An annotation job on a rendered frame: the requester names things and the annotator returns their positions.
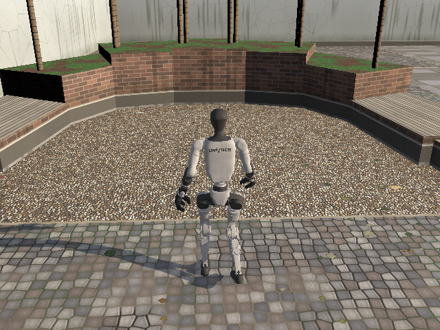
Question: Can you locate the robot torso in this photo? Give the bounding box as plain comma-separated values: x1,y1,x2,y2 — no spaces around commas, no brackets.
203,135,236,206

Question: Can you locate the left robot hand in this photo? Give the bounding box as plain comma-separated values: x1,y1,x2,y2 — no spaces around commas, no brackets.
175,194,190,212

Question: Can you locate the robot left upper arm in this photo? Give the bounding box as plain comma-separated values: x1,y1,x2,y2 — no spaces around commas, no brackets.
186,139,205,178

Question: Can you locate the right robot forearm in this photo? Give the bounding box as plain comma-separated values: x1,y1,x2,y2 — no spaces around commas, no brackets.
245,163,255,182

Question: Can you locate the right robot hand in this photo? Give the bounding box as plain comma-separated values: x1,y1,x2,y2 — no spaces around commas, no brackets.
240,177,256,188

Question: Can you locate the robot right upper arm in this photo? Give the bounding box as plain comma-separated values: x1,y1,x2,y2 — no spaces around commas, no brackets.
234,137,252,174

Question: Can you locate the right robot foot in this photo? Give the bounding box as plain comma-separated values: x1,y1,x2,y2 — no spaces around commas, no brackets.
230,270,243,284

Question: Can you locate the left robot forearm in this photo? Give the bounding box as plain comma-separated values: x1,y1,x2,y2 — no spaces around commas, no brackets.
177,167,193,197

